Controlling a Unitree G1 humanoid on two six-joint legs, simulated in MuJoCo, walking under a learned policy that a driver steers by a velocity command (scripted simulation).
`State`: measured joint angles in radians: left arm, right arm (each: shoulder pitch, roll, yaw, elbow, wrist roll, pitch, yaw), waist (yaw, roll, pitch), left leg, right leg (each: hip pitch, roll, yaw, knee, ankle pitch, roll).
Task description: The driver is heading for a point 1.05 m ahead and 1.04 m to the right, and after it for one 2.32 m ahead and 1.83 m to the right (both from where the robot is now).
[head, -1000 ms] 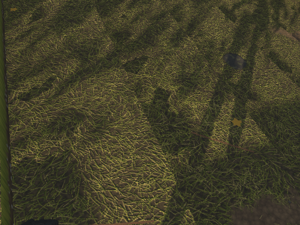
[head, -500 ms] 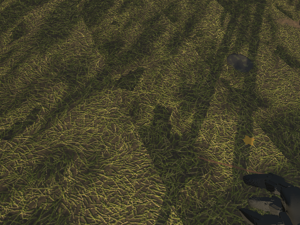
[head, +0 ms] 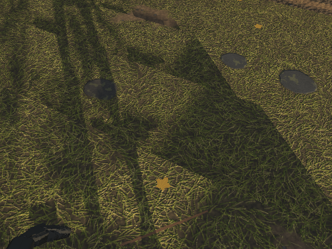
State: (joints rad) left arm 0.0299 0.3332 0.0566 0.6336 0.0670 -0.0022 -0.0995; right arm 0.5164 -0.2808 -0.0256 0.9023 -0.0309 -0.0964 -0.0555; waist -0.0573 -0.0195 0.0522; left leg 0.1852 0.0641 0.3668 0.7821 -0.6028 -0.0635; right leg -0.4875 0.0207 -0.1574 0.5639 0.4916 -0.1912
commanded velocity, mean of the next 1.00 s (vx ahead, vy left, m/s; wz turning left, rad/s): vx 0.85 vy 0.00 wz -0.99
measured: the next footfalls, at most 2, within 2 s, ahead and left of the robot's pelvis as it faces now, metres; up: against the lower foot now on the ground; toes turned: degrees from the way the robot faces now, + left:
right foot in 0.04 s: +0.16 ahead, -0.06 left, -0.17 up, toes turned +0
left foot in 0.38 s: +0.59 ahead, +0.15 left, -0.17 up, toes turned -28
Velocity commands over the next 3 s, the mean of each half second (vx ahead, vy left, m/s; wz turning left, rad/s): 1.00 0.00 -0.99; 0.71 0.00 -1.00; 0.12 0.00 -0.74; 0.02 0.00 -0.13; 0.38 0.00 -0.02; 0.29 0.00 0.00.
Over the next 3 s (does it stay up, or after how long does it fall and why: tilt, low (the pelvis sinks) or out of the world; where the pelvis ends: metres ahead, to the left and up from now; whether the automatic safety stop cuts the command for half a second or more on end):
stays up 1.03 -0.49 -0.26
